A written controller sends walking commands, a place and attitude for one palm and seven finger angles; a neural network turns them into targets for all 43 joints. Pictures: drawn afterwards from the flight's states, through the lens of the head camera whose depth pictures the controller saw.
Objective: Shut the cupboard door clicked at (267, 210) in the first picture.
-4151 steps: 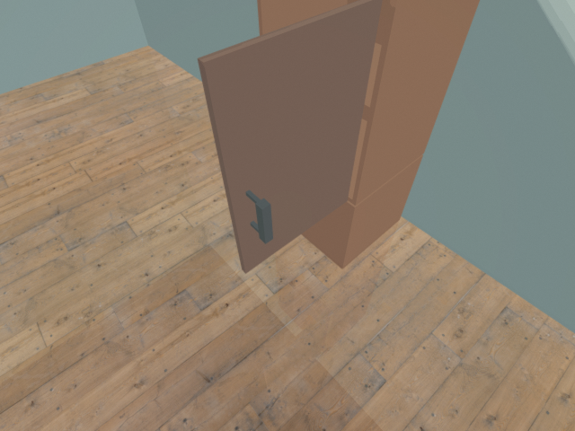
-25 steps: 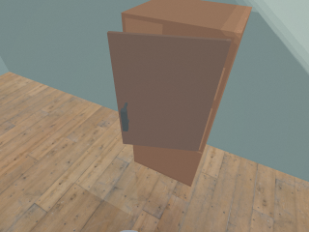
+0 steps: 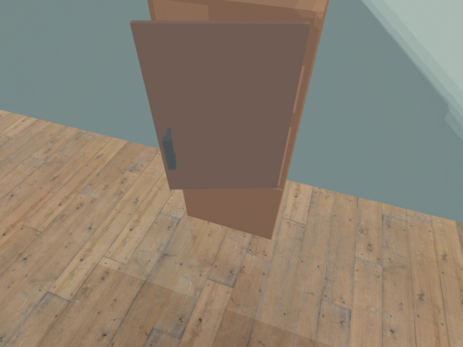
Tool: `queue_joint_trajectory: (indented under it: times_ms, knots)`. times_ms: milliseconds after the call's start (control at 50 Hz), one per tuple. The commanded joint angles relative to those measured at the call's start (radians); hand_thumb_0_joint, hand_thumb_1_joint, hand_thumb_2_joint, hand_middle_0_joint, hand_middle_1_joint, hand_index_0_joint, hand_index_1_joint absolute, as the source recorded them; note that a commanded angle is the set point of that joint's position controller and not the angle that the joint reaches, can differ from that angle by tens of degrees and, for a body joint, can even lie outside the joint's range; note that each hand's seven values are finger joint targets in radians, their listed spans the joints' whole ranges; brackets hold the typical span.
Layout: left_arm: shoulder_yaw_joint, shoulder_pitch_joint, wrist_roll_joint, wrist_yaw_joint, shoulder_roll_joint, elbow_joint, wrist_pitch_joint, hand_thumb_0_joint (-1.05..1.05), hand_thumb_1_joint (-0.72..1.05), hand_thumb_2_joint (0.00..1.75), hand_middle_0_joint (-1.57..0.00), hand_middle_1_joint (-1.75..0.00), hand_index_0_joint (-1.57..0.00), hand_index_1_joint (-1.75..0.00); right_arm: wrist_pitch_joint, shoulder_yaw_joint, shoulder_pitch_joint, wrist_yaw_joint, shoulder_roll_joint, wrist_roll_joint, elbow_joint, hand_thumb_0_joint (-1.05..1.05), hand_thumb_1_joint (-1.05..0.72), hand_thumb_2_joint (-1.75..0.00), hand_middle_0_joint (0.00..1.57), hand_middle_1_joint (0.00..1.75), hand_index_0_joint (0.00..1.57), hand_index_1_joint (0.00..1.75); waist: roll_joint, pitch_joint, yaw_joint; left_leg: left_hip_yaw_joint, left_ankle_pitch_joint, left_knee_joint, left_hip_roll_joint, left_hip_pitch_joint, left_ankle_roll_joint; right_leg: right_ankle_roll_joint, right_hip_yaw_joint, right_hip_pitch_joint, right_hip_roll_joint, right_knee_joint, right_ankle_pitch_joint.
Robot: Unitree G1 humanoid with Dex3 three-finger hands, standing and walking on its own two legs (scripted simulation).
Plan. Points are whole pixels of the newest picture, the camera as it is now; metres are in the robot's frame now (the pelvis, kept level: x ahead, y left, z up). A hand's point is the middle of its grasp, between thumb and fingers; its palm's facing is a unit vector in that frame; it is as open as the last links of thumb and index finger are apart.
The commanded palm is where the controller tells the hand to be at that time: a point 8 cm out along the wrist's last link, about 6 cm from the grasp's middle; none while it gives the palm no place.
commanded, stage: come to a stop and stand still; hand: left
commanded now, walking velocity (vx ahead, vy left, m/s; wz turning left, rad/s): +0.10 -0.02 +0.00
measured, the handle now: (170, 148) +0.70 +0.19 -0.12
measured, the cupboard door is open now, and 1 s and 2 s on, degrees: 20 20 20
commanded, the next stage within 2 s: look again from close up in 1.82 s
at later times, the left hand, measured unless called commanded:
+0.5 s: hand out of the picture -0.01 +0.15 -0.19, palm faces +0.09 -0.99 -0.10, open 7.4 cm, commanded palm none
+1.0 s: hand out of the picture +0.03 +0.17 -0.18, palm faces +0.01 -0.98 -0.21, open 7.4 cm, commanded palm none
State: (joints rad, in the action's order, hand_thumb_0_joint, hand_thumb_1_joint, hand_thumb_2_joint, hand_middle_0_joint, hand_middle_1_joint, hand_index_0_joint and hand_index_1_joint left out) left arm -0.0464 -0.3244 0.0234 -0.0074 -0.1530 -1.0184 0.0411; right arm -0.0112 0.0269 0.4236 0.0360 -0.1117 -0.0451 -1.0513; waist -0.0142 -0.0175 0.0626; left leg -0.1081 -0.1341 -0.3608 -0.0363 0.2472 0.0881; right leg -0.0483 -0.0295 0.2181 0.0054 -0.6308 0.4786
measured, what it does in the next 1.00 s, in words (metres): steps on the spot: right foot, then left foot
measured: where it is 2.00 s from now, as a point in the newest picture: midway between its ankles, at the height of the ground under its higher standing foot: outside the picture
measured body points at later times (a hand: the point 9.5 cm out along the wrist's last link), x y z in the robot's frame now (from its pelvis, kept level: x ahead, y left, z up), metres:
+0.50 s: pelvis +0.04 +0.02 -0.01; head +0.06 +0.04 +0.44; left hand -0.01 +0.20 -0.18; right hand +0.08 -0.22 -0.16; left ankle +0.09 +0.11 -0.74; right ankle -0.05 -0.11 -0.74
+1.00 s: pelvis +0.02 +0.00 -0.01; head +0.03 -0.01 +0.44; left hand +0.03 +0.22 -0.16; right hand +0.04 -0.23 -0.17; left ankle +0.09 +0.11 -0.74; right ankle -0.05 -0.11 -0.74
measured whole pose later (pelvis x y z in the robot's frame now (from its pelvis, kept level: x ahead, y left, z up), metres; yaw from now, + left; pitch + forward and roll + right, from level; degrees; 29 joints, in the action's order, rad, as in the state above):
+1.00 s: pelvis +0.02 +0.00 -0.01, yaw +0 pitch -1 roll +0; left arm -0.01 -0.31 0.02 -0.03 -0.16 -1.05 0.00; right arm 0.02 0.03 0.24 0.02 -0.17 -0.02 -1.09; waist -0.01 0.03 0.01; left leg -0.08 -0.12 -0.43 0.02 0.30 0.01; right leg -0.01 -0.04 0.09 -0.01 -0.46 0.36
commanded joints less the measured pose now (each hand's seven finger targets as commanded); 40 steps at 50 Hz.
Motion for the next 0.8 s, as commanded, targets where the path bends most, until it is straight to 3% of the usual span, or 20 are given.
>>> queue_joint_trajectory:
  times_ms: [0,20,60,80,120,160,200,260,320,360,380,420,460,500,560,600,660,700,740,780]
  knots:
    - [-0.001,-0.134,-0.012,-0.002,-0.024,-0.006,-0.025,0.0,0.9,0.9,-0.2,-0.3,-0.2,-0.3,0.001,0.031,0.045,0.0,-0.148,0.013,0.004,0.0,-0.9,-0.9,0.2,0.3,0.2,0.3,-0.049,0.043,-0.064,0.241,-0.36,0.167,0.186,0.061,-0.037,-0.032,-0.029,-0.181,0.0,0.33,-0.128]
    - [-0.004,-0.176,-0.011,-0.008,-0.046,-0.024,-0.027,0.0,0.9,0.9,-0.2,-0.3,-0.2,-0.3,0.001,0.026,0.016,-0.003,-0.128,0.019,0.009,0.0,-0.9,-0.9,0.2,0.3,0.2,0.3,0.004,0.048,-0.084,0.19,-0.366,0.09,0.144,0.151,-0.062,-0.058,0.043,-0.251,-0.058,0.354,-0.085]
    - [-0.013,-0.178,0.003,-0.024,-0.121,-0.023,-0.03,0.0,0.9,0.9,-0.2,-0.3,-0.2,-0.3,-0.004,0.013,-0.03,-0.01,-0.08,0.024,0.035,0.0,-0.9,-0.9,0.2,0.3,0.2,0.3,0.23,0.138,-0.094,0.013,-0.32,-0.248,0.011,0.362,-0.078,-0.149,0.335,-0.231,-0.303,0.501,0.148]
    - [-0.01,-0.144,-0.001,-0.031,-0.106,-0.008,-0.05,0.0,0.9,0.9,-0.2,-0.3,-0.2,-0.3,-0.004,0.019,-0.067,-0.019,-0.104,0.017,0.04,0.0,-0.9,-0.9,0.2,0.3,0.2,0.3,0.205,0.191,-0.099,0.054,-0.328,-0.374,0.049,0.386,-0.061,-0.168,0.374,-0.155,-0.338,0.526,0.127]
    - [-0.005,-0.101,-0.005,-0.03,-0.093,0.002,-0.073,0.0,0.9,0.9,-0.2,-0.3,-0.2,-0.3,0.004,0.022,-0.046,-0.032,-0.097,0.019,0.022,0.0,-0.9,-0.9,0.2,0.3,0.2,0.3,0.109,0.213,-0.06,0.08,-0.226,-0.504,0.061,0.376,-0.063,-0.153,0.292,-0.105,-0.299,0.509,-0.018]
    - [0.002,-0.092,-0.005,-0.03,-0.072,-0.001,-0.087,0.0,0.9,0.9,-0.2,-0.3,-0.2,-0.3,0.009,0.02,-0.035,-0.036,-0.083,0.025,0.017,0.0,-0.9,-0.9,0.2,0.3,0.2,0.3,0.071,0.221,-0.045,0.081,-0.167,-0.548,0.074,0.359,-0.075,-0.138,0.225,-0.073,-0.276,0.499,-0.158]
    - [0.005,-0.094,-0.002,-0.031,-0.065,-0.005,-0.097,0.0,0.9,0.9,-0.2,-0.3,-0.2,-0.3,0.007,0.015,-0.041,-0.034,-0.073,0.029,0.027,0.0,-0.9,-0.9,0.2,0.3,0.2,0.3,0.104,0.217,-0.046,0.074,-0.161,-0.492,0.087,0.332,-0.089,-0.135,0.171,-0.082,-0.273,0.464,-0.343]
    - [0.01,-0.097,0.006,-0.031,-0.07,-0.02,-0.092,0.0,0.9,0.9,-0.2,-0.3,-0.2,-0.3,0.003,0.005,-0.082,-0.03,-0.049,0.036,0.036,0.0,-0.9,-0.9,0.2,0.3,0.2,0.3,0.118,0.19,-0.057,0.045,-0.159,-0.305,0.074,0.157,-0.096,-0.122,0.118,-0.017,-0.255,0.384,-0.524]
    - [0.015,-0.098,-0.002,-0.031,-0.064,-0.038,-0.076,0.0,0.9,0.9,-0.2,-0.3,-0.2,-0.3,-0.014,-0.006,-0.022,-0.017,-0.051,0.035,0.004,0.0,-0.9,-0.9,0.2,0.3,0.2,0.3,0.088,0.123,-0.037,0.055,0.05,-0.095,0.059,-0.102,-0.096,-0.052,0.066,0.06,-0.164,0.246,-0.474]
    - [0.024,-0.154,-0.007,-0.034,-0.022,-0.045,-0.065,0.0,0.9,0.9,-0.2,-0.3,-0.2,-0.3,-0.029,0.011,-0.003,-0.004,-0.135,0.032,0.003,0.0,-0.9,-0.9,0.2,0.3,0.2,0.3,-0.065,0.042,-0.053,0.177,0.274,-0.103,0.196,-0.196,-0.042,-0.001,0.033,0.089,-0.088,0.157,-0.256]
    - [0.027,-0.169,-0.009,-0.038,0.0,-0.051,-0.06,0.0,0.9,0.9,-0.2,-0.3,-0.2,-0.3,-0.023,0.016,-0.012,0.002,-0.164,0.028,0.007,0.0,-0.9,-0.9,0.2,0.3,0.2,0.3,-0.096,0.046,-0.061,0.22,0.289,-0.081,0.25,-0.156,-0.002,0.013,0.01,0.07,-0.069,0.174,-0.126]
    - [0.028,-0.179,-0.006,-0.038,0.001,-0.07,-0.047,0.0,0.9,0.9,-0.2,-0.3,-0.2,-0.3,-0.011,0.01,-0.078,0.005,-0.149,0.03,0.006,0.0,-0.9,-0.9,0.2,0.3,0.2,0.3,-0.142,0.085,-0.076,0.242,0.113,-0.005,0.232,-0.051,0.006,0.026,-0.008,0.001,-0.074,0.204,-0.115]
    - [0.034,-0.169,-0.003,-0.033,-0.011,-0.078,-0.049,0.0,0.9,0.9,-0.2,-0.3,-0.2,-0.3,-0.01,0.007,-0.124,0.006,-0.131,0.034,0.016,0.0,-0.9,-0.9,0.2,0.3,0.2,0.3,-0.07,0.11,-0.083,0.218,0.1,-0.004,0.195,-0.034,-0.01,0.026,0.015,-0.012,-0.089,0.238,-0.208]
    - [0.035,-0.156,-0.003,-0.036,-0.018,-0.085,-0.052,0.0,0.9,0.9,-0.2,-0.3,-0.2,-0.3,-0.018,0.007,-0.121,0.01,-0.129,0.034,0.009,0.0,-0.9,-0.9,0.2,0.3,0.2,0.3,-0.005,0.053,-0.07,0.182,0.265,-0.049,0.183,-0.121,-0.021,0.033,0.02,-0.016,-0.107,0.247,-0.296]
    - [0.032,-0.129,-0.005,-0.04,-0.037,-0.064,-0.046,0.0,0.9,0.9,-0.2,-0.3,-0.2,-0.3,-0.017,0.017,-0.125,0.017,-0.152,0.04,0.005,0.0,-0.9,-0.9,0.2,0.3,0.2,0.3,0.003,-0.014,-0.06,0.177,0.507,-0.09,0.211,-0.21,-0.013,0.051,0.015,-0.013,-0.104,0.225,-0.332]
    - [0.024,-0.112,-0.003,-0.041,-0.053,-0.04,-0.037,0.0,0.9,0.9,-0.2,-0.3,-0.2,-0.3,-0.01,0.024,-0.129,0.019,-0.172,0.039,0.007,0.0,-0.9,-0.9,0.2,0.3,0.2,0.3,-0.019,-0.015,-0.057,0.189,0.56,-0.086,0.23,-0.202,-0.001,0.057,0.0,-0.006,-0.093,0.197,-0.297]
    - [0.016,-0.105,-0.002,-0.036,-0.061,-0.017,-0.023,0.0,0.9,0.9,-0.2,-0.3,-0.2,-0.3,-0.001,0.035,-0.153,0.022,-0.19,0.037,0.023,0.0,-0.9,-0.9,0.2,0.3,0.2,0.3,-0.043,-0.021,-0.066,0.228,0.486,-0.048,0.259,-0.167,0.023,0.054,-0.001,0.004,-0.075,0.156,-0.211]
    - [0.011,-0.102,0.0,-0.032,-0.062,-0.007,-0.02,0.0,0.9,0.9,-0.2,-0.3,-0.2,-0.3,0.003,0.038,-0.179,0.019,-0.189,0.032,0.031,0.0,-0.9,-0.9,0.2,0.3,0.2,0.3,-0.055,-0.028,-0.07,0.231,0.324,-0.022,0.253,-0.129,0.021,0.049,0.003,0.003,-0.074,0.159,-0.178]
    - [0.009,-0.101,0.002,-0.028,-0.062,-0.003,-0.019,0.0,0.9,0.9,-0.2,-0.3,-0.2,-0.3,0.008,0.036,-0.202,0.011,-0.181,0.029,0.04,0.0,-0.9,-0.9,0.2,0.3,0.2,0.3,-0.037,-0.011,-0.078,0.222,0.081,0.01,0.229,-0.066,0.0,0.038,0.013,-0.011,-0.079,0.193,-0.181]
    - [0.01,-0.09,0.004,-0.025,-0.073,0.001,-0.026,0.0,0.9,0.9,-0.2,-0.3,-0.2,-0.3,0.012,0.034,-0.215,0.001,-0.157,0.029,0.045,0.0,-0.9,-0.9,0.2,0.3,0.2,0.3,0.017,0.009,-0.076,0.184,-0.052,0.006,0.18,-0.019,-0.035,0.019,0.048,-0.024,-0.097,0.249,-0.199]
